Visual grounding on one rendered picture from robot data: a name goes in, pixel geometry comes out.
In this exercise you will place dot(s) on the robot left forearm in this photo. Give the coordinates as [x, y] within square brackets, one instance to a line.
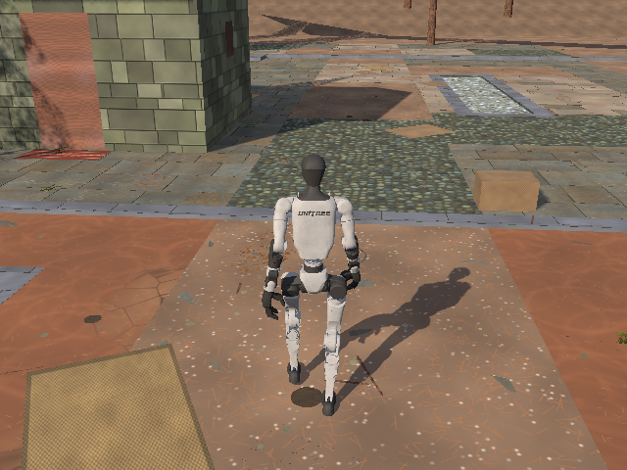
[273, 268]

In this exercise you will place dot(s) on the robot left shin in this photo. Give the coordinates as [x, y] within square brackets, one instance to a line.
[292, 341]

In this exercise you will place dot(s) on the right robot thigh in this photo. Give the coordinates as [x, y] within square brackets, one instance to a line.
[336, 297]

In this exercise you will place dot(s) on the robot left upper arm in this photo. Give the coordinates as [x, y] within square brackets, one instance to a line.
[282, 207]

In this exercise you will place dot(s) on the right robot hand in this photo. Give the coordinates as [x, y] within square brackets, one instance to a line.
[355, 276]

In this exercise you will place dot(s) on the left robot hand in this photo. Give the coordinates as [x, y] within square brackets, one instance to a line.
[266, 300]

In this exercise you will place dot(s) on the robot right upper arm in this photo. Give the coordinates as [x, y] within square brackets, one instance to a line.
[344, 206]

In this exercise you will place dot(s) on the robot right forearm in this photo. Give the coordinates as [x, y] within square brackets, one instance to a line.
[353, 258]

